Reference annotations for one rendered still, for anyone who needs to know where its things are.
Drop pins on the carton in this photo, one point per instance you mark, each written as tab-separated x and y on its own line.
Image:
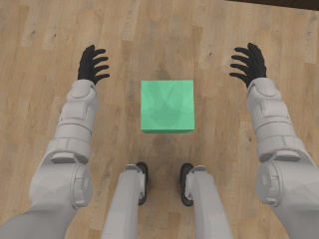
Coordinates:
167	106

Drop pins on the robot left foot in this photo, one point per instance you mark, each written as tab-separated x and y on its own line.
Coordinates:
143	167

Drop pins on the robot left forearm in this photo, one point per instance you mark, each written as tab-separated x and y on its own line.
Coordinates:
71	143

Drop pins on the right robot hand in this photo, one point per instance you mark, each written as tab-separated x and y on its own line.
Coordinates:
255	64

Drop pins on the left robot hand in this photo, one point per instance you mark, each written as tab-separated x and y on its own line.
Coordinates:
86	70

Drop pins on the robot right foot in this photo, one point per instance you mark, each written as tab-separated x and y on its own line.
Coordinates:
185	169

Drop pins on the robot right forearm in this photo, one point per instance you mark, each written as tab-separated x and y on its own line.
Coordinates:
274	130

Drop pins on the left robot upper arm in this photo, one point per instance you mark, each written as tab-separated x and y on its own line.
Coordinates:
57	192

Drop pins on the robot foot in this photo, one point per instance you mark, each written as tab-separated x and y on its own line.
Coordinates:
143	167
185	169

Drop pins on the right robot upper arm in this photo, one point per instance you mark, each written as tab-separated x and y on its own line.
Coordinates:
291	189

